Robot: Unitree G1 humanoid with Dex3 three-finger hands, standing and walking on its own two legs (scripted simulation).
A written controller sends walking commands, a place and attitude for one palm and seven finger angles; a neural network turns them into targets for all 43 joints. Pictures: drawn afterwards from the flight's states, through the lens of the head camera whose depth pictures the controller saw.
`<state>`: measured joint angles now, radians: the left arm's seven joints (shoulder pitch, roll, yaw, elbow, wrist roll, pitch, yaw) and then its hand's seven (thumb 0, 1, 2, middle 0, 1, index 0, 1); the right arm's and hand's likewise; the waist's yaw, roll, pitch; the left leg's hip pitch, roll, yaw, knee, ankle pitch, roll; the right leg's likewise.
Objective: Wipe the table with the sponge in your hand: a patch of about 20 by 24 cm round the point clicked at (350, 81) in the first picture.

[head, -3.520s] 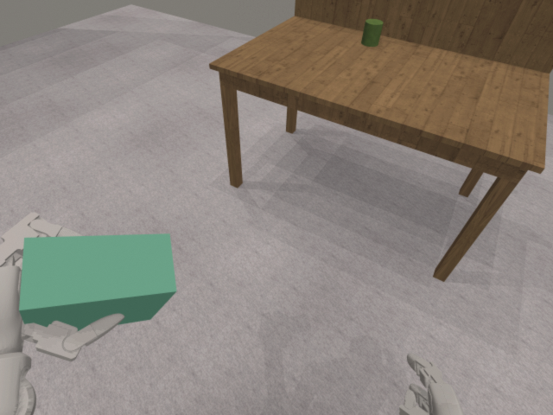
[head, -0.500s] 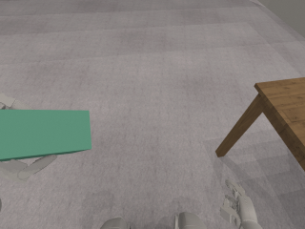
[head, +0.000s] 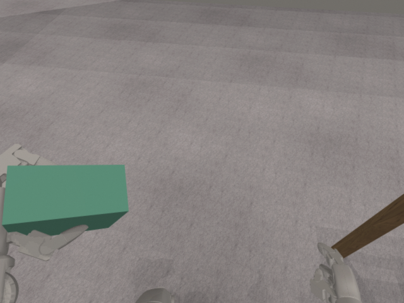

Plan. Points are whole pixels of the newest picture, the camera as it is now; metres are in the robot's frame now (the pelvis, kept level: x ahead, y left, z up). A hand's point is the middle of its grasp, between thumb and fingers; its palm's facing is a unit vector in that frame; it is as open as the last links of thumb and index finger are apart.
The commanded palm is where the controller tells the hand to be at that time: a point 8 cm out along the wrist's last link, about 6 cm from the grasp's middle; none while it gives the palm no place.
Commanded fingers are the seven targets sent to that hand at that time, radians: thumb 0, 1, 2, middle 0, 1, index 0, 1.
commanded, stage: walk to a spot facing it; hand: left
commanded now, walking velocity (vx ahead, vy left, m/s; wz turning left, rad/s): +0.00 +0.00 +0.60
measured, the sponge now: (85, 202) +0.24 +0.18 +0.15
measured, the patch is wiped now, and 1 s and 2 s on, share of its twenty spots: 0.00 0.00 0.00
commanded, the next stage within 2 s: turn to face it in 1.64 s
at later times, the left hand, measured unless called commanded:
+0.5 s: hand out of the picture +0.09 +0.26 +0.17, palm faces +0.62 -0.62 -0.47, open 10.6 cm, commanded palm +0.03 +0.28 +0.18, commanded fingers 0.00 0.10 1.30 -1.20 -1.60 -1.20 -1.60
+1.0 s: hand out of the picture -0.01 +0.30 +0.18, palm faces +0.80 -0.44 -0.40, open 10.6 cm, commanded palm -0.09 +0.30 +0.18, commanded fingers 0.00 0.10 1.30 -1.20 -1.60 -1.20 -1.60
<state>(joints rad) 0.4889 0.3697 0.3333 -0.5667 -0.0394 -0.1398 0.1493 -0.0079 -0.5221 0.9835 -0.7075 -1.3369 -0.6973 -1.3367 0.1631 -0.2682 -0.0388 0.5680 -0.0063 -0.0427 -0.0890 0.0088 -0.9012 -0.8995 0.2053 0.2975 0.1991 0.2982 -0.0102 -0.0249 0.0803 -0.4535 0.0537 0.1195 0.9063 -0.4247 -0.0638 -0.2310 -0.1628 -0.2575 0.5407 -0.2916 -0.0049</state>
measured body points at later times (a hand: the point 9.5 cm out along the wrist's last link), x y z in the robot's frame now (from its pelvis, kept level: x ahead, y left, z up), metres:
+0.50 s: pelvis -0.04 -0.03 -0.01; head +0.00 -0.04 +0.44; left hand +0.05 +0.29 +0.20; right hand +0.19 -0.16 -0.12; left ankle +0.01 +0.12 -0.73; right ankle -0.01 -0.14 -0.74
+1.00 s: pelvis -0.06 -0.02 -0.01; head -0.05 +0.00 +0.44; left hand -0.06 +0.32 +0.20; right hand +0.20 -0.11 -0.09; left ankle -0.12 +0.09 -0.74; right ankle +0.01 -0.12 -0.65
